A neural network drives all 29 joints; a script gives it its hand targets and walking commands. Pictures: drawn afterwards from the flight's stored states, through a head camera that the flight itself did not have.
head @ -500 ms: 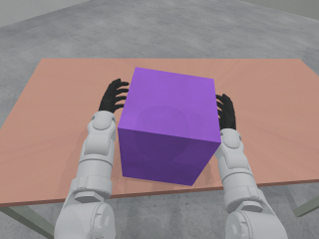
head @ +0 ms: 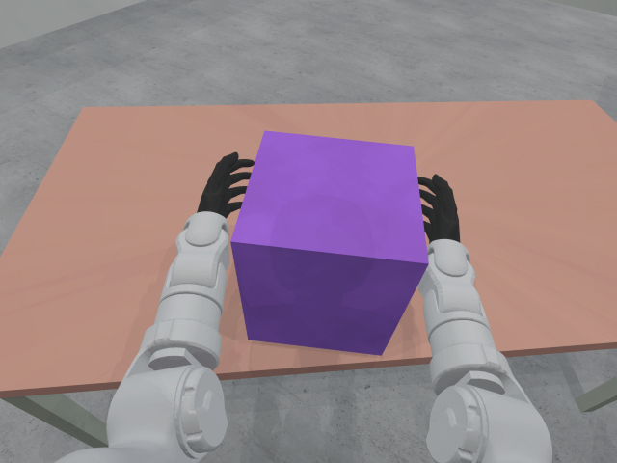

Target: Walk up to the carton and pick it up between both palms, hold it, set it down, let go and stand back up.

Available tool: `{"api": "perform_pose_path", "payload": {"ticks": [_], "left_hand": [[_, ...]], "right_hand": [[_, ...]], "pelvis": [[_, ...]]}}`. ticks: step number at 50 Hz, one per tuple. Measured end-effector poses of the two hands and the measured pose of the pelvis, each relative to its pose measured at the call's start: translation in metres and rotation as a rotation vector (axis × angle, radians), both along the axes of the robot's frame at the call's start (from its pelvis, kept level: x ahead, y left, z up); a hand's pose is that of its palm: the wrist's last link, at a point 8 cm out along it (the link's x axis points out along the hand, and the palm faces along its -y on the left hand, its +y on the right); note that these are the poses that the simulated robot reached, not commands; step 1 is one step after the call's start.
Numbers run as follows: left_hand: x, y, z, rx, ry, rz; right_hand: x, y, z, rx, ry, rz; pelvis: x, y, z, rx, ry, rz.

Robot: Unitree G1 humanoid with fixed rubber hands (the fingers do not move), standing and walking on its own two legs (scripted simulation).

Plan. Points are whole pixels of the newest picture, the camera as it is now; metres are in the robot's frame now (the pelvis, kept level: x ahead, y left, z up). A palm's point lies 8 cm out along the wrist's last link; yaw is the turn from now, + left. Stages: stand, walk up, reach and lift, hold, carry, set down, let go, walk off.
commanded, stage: set down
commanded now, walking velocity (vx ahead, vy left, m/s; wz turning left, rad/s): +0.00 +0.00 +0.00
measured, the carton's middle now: (325, 248) +0.41 -0.03 +0.03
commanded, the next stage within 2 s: none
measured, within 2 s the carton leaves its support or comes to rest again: rests again in 0.44 s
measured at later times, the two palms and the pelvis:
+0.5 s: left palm (223, 216) +0.43 +0.11 +0.08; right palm (437, 244) +0.39 -0.19 +0.07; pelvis +0.01 +0.00 +0.00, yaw +0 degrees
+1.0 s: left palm (221, 222) +0.42 +0.11 +0.07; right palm (437, 247) +0.38 -0.19 +0.07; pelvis +0.00 +0.00 +0.00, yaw +0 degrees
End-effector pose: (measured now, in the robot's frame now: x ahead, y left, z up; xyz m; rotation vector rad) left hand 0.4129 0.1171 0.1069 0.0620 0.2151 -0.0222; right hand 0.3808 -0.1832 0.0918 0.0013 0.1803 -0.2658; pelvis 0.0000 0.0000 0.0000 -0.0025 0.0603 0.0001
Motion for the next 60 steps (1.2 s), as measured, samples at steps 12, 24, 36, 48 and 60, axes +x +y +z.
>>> {"api": "perform_pose_path", "payload": {"ticks": [12, 24, 36, 48, 60], "left_hand": [[0.011, -0.006, -0.013, -0.002, 0.024, -0.014], [0.015, -0.005, -0.026, 0.007, 0.039, -0.024], [0.011, -0.003, -0.030, 0.011, 0.036, -0.020], [0.008, -0.003, -0.032, 0.003, 0.030, -0.020], [0.010, -0.002, -0.033, -0.003, 0.022, -0.029]], "right_hand": [[0.006, -0.005, -0.013, -0.015, 0.026, -0.011], [0.007, -0.004, -0.026, -0.024, 0.044, -0.016], [0.005, -0.003, -0.027, -0.027, 0.040, -0.010], [0.002, -0.002, -0.026, -0.039, 0.036, -0.003], [0.002, -0.002, -0.027, -0.047, 0.029, -0.005]], "pelvis": [[0.004, -0.001, 0.000, 0.002, 0.046, 0.003], [0.007, 0.001, 0.000, 0.000, 0.086, 0.000], [0.003, 0.001, 0.000, 0.000, 0.092, 0.000], [-0.003, -0.001, 0.000, 0.000, 0.094, 0.002], [-0.004, -0.001, 0.000, 0.001, 0.087, 0.001]]}}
